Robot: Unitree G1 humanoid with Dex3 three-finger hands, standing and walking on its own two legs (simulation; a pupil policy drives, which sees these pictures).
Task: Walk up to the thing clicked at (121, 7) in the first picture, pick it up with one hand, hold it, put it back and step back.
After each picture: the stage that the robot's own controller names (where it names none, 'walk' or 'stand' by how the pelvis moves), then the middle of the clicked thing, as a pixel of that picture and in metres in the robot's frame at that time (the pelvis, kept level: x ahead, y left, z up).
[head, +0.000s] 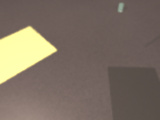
stand; (120, 7) +2.20 -0.58 -0.72
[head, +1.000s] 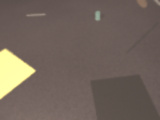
walk; (97, 15) +2.10 -0.09 -0.70
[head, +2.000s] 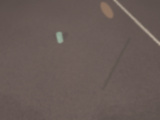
walk; (59, 37) +1.46 +0.34 -0.72
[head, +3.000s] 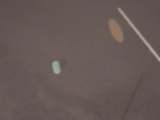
walk; (56, 67) +0.94 +0.32 -0.71
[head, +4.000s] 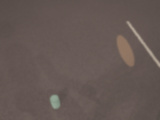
walk; (55, 101) +0.57 +0.25 -0.69
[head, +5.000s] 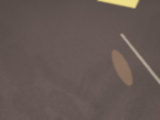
stand; out of the picture +0.35 +0.28 -0.69
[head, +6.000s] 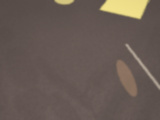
stand; out of the picture +0.33 +0.25 -0.72
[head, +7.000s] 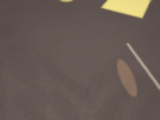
stand; out of the picture +0.33 +0.25 -0.73
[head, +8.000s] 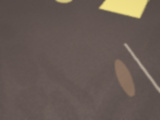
stand; out of the picture +0.33 +0.27 -0.73
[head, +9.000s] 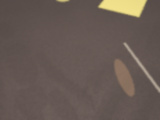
stand; out of the picture +0.31 +0.27 -0.73
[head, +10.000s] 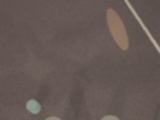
go down; (33, 106) +0.35 +0.27 -0.56
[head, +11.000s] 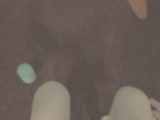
go down; (27, 73) +0.39 +0.28 -0.32
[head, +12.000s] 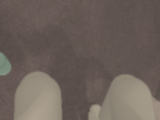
close in; out of the picture +0.38 +0.31 -0.26
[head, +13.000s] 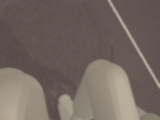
close in; out of the picture +0.37 +0.32 -0.21
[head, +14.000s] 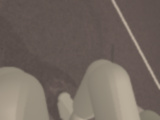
close; out of the picture +0.36 +0.33 -0.22
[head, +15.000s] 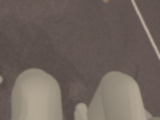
lift; out of the picture +0.31 +0.29 -0.15
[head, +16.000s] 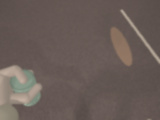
lift; (26, 88) +0.32 +0.19 +0.01
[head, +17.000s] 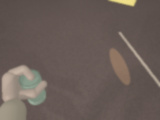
hold; (33, 87) +0.34 +0.18 +0.01
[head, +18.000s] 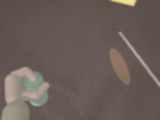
hold; (35, 89) +0.33 +0.18 +0.00
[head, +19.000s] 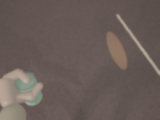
crouch; (29, 89) +0.34 +0.19 -0.05
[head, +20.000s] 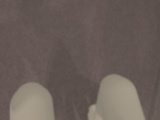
lower; out of the picture +0.45 +0.30 -0.09
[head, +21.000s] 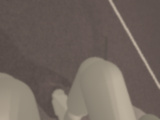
lower; out of the picture +0.40 +0.34 -0.22
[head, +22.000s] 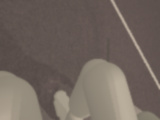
lower; out of the picture +0.39 +0.34 -0.22
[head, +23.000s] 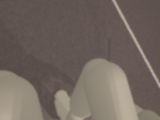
lower; out of the picture +0.38 +0.34 -0.22
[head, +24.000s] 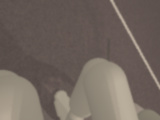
lower; out of the picture +0.38 +0.34 -0.22
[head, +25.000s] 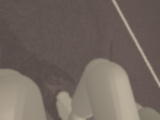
open; out of the picture +0.37 +0.32 -0.22
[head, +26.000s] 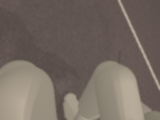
stand; out of the picture +0.38 +0.31 -0.22
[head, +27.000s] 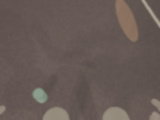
walk; (40, 95) +0.39 +0.26 -0.51
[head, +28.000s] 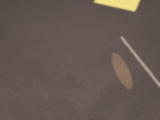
stand; out of the picture +0.34 +0.25 -0.66
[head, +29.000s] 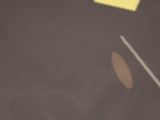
stand; out of the picture +0.34 +0.25 -0.67
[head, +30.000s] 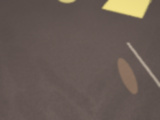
stand; out of the picture +0.36 +0.23 -0.72
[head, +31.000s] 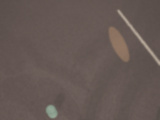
walk; (51, 111) +0.41 +0.23 -0.70
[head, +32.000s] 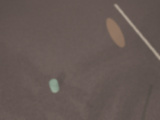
walk; (54, 85) +0.64 +0.23 -0.69
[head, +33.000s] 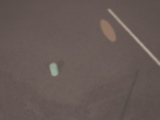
stand; (53, 69) +0.95 +0.30 -0.70
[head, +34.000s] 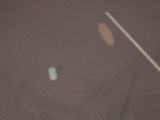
stand; (52, 73) +0.94 +0.30 -0.73
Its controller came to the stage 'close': yes
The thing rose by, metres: 0.71
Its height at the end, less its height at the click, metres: +0.00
